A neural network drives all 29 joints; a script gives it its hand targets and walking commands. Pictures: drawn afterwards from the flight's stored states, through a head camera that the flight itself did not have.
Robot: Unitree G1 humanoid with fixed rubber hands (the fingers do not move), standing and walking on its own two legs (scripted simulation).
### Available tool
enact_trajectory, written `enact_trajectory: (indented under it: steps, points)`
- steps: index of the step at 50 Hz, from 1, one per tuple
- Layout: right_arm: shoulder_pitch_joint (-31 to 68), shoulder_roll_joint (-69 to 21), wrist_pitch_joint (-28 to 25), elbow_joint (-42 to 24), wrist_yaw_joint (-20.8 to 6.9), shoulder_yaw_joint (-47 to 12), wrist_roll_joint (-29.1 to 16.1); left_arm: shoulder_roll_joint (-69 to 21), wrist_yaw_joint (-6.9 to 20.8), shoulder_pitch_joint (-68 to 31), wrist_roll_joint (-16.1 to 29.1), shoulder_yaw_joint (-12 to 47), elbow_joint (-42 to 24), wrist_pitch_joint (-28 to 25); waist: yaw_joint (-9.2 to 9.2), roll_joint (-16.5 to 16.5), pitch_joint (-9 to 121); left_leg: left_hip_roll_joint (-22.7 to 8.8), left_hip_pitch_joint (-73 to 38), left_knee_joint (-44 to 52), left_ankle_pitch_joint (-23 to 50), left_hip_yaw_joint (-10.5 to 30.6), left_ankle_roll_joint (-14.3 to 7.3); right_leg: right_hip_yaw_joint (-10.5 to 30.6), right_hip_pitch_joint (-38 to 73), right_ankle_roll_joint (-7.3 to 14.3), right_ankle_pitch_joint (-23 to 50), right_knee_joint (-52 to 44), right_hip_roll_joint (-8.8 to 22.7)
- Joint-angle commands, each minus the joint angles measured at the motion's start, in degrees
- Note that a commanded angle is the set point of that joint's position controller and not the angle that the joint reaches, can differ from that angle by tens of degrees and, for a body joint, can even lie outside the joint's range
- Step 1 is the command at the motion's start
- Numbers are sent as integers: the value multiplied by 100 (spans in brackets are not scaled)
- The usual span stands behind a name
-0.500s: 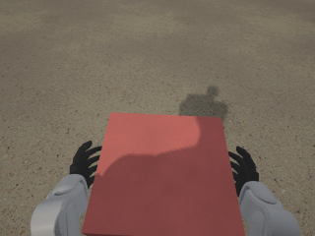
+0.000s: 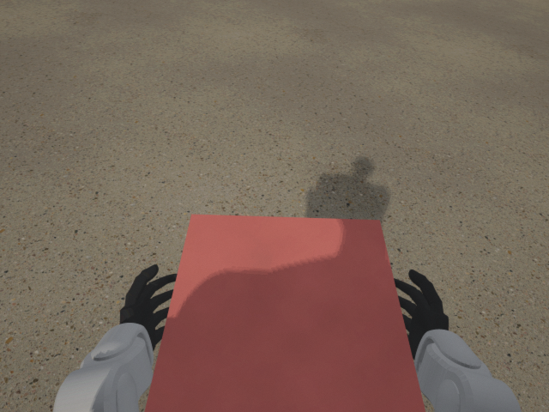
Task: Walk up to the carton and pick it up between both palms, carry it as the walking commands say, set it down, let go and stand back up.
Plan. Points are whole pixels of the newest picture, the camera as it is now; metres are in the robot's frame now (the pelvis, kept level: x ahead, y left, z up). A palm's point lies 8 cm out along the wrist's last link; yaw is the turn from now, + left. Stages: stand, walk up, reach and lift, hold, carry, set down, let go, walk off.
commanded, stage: carry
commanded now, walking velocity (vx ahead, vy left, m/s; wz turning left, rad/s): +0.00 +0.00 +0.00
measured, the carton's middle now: (281, 340) +0.24 +0.00 +0.01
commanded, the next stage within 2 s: none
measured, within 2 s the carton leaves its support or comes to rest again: neither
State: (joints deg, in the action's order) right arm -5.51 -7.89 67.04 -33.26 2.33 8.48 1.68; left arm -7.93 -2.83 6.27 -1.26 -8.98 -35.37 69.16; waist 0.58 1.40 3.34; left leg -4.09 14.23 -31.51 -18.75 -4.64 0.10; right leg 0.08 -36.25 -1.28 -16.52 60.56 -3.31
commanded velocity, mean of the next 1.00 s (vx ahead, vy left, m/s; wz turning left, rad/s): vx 0.00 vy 0.00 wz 0.00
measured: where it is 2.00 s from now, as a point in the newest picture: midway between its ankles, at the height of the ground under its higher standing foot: outside the picture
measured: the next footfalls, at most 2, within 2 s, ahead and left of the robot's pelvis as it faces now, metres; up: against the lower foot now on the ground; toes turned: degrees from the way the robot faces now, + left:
right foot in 0.14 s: +0.02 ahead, -0.19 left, +0.00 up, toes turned -3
left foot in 0.40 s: -0.05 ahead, +0.02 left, +0.00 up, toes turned +3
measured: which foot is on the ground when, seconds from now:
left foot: down 0.00-0.16, up 0.18-0.38, down 0.40-0.88, up 0.90-1.00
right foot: up 0.00-0.12, down 0.14-0.74, up 0.76-0.86, down 0.88-1.00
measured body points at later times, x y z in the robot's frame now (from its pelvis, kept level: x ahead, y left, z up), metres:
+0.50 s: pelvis -0.11 -0.11 +0.00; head -0.15 -0.12 +0.45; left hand +0.12 +0.05 +0.09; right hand +0.12 -0.29 +0.09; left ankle -0.09 +0.02 -0.73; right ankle -0.02 -0.19 -0.73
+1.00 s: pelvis -0.20 -0.14 -0.01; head -0.23 -0.17 +0.44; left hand +0.03 +0.03 +0.06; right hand +0.04 -0.32 +0.04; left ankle -0.16 +0.00 -0.70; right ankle -0.13 -0.20 -0.74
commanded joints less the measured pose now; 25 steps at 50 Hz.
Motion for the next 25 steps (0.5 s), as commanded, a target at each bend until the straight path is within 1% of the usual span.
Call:
enact_trajectory:
  steps: [1, 2, 3, 4, 5, 6, 7, 8, 9, 10, 11, 12, 13, 14, 15, 16, 17, 18, 19, 20, 21, 22, 23, 24, 25]
  points:
    - [2509, -3796, -6, -885, -479, -4243, -1571, -4018, 372, -3091, 1583, 4751, -750, -138, -56, -902, 652, -1227, 41, 824, 1848, 392, -500, 137, 97, -101, -33, -277, 312]
    - [2394, -3517, 49, -822, -410, -4177, -1498, -3802, 372, -2707, 1477, 4571, -475, -38, -35, -1271, 681, -1124, 362, 775, 1418, 239, -421, -75, 665, -124, -247, -833, 384]
    - [2367, -3485, 67, -885, -390, -4171, -1432, -3826, 382, -2897, 1584, 4688, -555, -7, -86, -1503, 708, -1120, 507, 862, 1007, 437, -473, -292, 985, -75, -293, -1449, 261]
    - [1919, -3422, 90, -619, -333, -4003, -1310, -3755, 319, -2756, 1548, 4688, -429, 3, -117, -1540, 943, -1023, 283, 812, 985, 492, -502, -549, 1261, -58, -261, -1928, 100]
    - [1994, -3374, 73, -795, -356, -4001, -1389, -3728, 319, -2857, 1614, 4848, -662, 4, -100, -1750, 1094, -1080, 368, 657, 1029, 502, -442, -667, 1616, -44, -90, -2483, 96]
    - [2235, -3527, 126, -594, -337, -4128, -1458, -3746, 322, -2871, 1619, 4759, -463, 36, -41, -1248, 1094, -1097, 383, 272, 1463, 458, -352, -806, 2015, -1, 121, -3401, 32]
    - [1945, -3339, 130, -597, -313, -4055, -1411, -3614, 316, -2630, 1581, 4654, -370, 52, -44, -1139, 1323, -951, 499, 40, 1496, 397, -226, -578, 2434, 16, 423, -3739, 244]
    - [2020, -3247, 121, -780, -267, -4054, -1345, -3633, 330, -2557, 1598, 4635, -283, 72, -135, -677, 1519, -755, 726, -398, 1204, 248, 1, -26, 2972, 48, 1593, -3802, 818]
    - [2141, -3414, 98, -750, -251, -4131, -1365, -3639, 358, -2714, 1577, 4584, -257, 29, -212, 543, 1455, -301, 1643, -1134, -685, 106, 431, 1489, 3387, 334, 3456, -3836, 2062]
    - [2656, -3557, 88, -1274, -295, -4432, -1607, -3791, 399, -2700, 1615, 4600, -274, -55, -134, 1471, 1819, -193, 1126, -1074, -1285, 114, 357, 1646, 3073, 987, 3401, -3854, 2371]
    - [2829, -3792, 123, -1205, -381, -4544, -1727, -3993, 409, -2579, 1544, 4459, -260, -80, -91, 1405, 1706, -41, 775, -1403, -1227, 110, 293, 1525, 2364, 1004, 2695, -4058, 2121]
    - [3125, -4032, 82, -1078, -433, -4687, -1835, -4047, 450, -2674, 1475, 4354, -305, -149, -50, 1463, 1501, 58, 870, -1925, -1299, 191, 205, 1388, 2143, 956, 1899, -4310, 2003]
    - [3188, -4128, 53, -1095, -465, -4767, -1896, -4113, 440, -2688, 1429, 4424, -420, -182, -36, 948, 1512, 11, 967, -1903, -1239, 216, 115, 1154, 2281, 929, 1425, -4315, 1927]
    - [3029, -4124, 75, -769, -507, -4663, -1862, -4052, 413, -2878, 1366, 4380, -367, -205, -58, 934, 1549, -5, 934, -1753, -950, 248, 38, 861, 2160, 951, 821, -4311, 1844]
    - [2893, -4098, 20, -948, -504, -4700, -1940, -4067, 398, -2601, 1371, 4371, -514, -254, -62, 885, 1633, 86, 854, -1276, -867, 224, 25, 898, 2169, 848, 260, -4334, 1735]
    - [3065, -4134, 25, -987, -522, -4859, -2011, -3979, 429, -2591, 1338, 4249, -577, -296, -46, 1309, 1572, 167, 839, -1022, -847, 195, 10, 908, 2293, 778, -22, -4429, 1693]
    - [3335, -4183, 4, -1142, -525, -4886, -2076, -4133, 405, -2800, 1361, 4329, -566, -306, -59, 1065, 1460, 236, 707, -573, -603, 162, -23, 951, 2155, 832, 94, -4447, 1660]
    - [3146, -4131, 48, -960, -463, -4862, -2033, -3943, 374, -2627, 1256, 4177, -444, -277, -27, 1023, 1640, 392, 524, -348, -545, 49, -14, 943, 2441, 784, -259, -4539, 1596]
    - [2717, -3903, 92, -803, -459, -4714, -1878, -3812, 383, -2516, 1288, 4256, -456, -248, -77, 838, 1640, 377, 318, 303, -384, 42, -84, 1007, 2400, 751, -174, -4385, 1596]
    - [2906, -3886, 82, -886, -451, -4756, -1885, -3769, 350, -2496, 1213, 4254, -391, -219, -99, 656, 1579, 204, -31, 883, -105, 174, -121, 993, 2250, 622, -355, -4327, 1526]
    - [2772, -3787, 162, -763, -433, -4628, -1827, -3662, 332, -2345, 1178, 4172, -300, -143, -80, 399, 1534, 150, -314, 883, 78, 227, -149, 888, 2030, 499, -334, -4324, 1489]
    - [2591, -3869, 195, -455, -432, -4564, -1795, -3540, 291, -2576, 1180, 4260, -420, -127, -48, 185, 1631, -133, -371, 989, -108, 601, -176, 881, 1992, 435, -381, -4135, 1353]
    - [2602, -3704, 136, -585, -438, -4422, -1659, -3608, 354, -2720, 1297, 4438, -496, -90, -53, -596, 1243, -349, 140, 1138, -688, 1065, -273, 607, 1755, 288, -530, -3967, 1069]
    - [2645, -3819, 143, -421, -463, -4446, -1667, -3646, 381, -2946, 1364, 4480, -503, -57, -22, -498, 940, -226, 685, 1027, -1094, 881, -175, 642, 1824, 364, -1009, -4172, 1002]
    - [2564, -3748, 199, -461, -457, -4401, -1652, -3644, 355, -2867, 1349, 4469, -380, -6, -10, -373, 993, -83, 437, 808, -1052, 621, -77, 906, 1498, 384, -1437, -4397, 1116]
